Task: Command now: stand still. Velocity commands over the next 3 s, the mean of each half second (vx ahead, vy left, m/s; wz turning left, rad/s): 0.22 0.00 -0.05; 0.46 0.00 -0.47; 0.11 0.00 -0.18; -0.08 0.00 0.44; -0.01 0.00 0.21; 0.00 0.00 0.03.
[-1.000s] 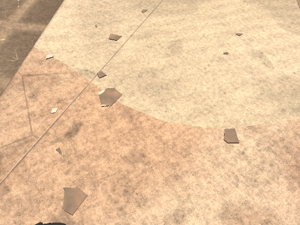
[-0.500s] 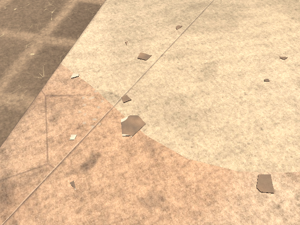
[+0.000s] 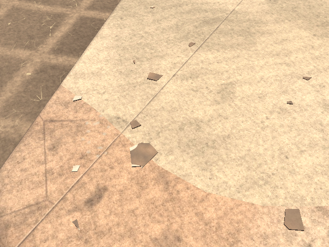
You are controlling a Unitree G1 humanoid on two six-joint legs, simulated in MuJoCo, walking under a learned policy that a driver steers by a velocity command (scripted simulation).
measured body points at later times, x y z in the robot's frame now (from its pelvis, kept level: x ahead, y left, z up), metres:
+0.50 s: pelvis +0.07 +0.03 +0.01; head +0.08 +0.05 +0.46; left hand +0.11 +0.30 -0.14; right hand +0.10 -0.23 -0.13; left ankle +0.05 +0.12 -0.73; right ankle +0.00 -0.12 -0.64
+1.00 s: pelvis +0.30 -0.07 -0.01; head +0.34 -0.08 +0.44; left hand +0.52 +0.14 -0.12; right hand +0.28 -0.35 -0.14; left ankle +0.21 +0.12 -0.62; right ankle +0.36 -0.14 -0.73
